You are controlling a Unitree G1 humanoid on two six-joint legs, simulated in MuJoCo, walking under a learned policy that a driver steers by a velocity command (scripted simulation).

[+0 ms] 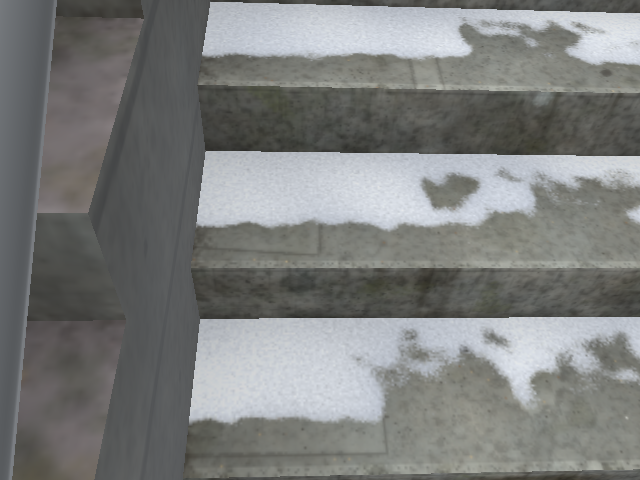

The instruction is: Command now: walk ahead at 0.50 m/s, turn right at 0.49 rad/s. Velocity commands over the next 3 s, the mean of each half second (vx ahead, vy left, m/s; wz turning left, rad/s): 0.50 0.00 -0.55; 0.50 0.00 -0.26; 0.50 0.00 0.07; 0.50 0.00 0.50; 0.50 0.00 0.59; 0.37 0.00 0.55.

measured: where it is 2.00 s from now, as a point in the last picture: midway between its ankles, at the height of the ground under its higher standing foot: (622, 349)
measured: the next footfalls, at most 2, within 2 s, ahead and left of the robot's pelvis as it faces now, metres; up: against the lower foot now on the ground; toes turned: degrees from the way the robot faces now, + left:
right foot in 0.34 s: -0.08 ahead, -0.21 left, -0.15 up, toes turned -11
left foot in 0.96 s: +0.26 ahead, -0.17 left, +0.01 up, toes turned -18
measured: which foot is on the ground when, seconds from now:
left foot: down 0.00-0.32, up 0.34-0.94, down 0.96-1.00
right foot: up 0.00-0.32, down 0.34-0.96, up 0.98-1.00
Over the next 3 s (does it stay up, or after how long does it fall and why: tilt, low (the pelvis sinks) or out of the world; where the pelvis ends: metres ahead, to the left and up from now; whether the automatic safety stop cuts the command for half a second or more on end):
stays up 1.16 -0.50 0.57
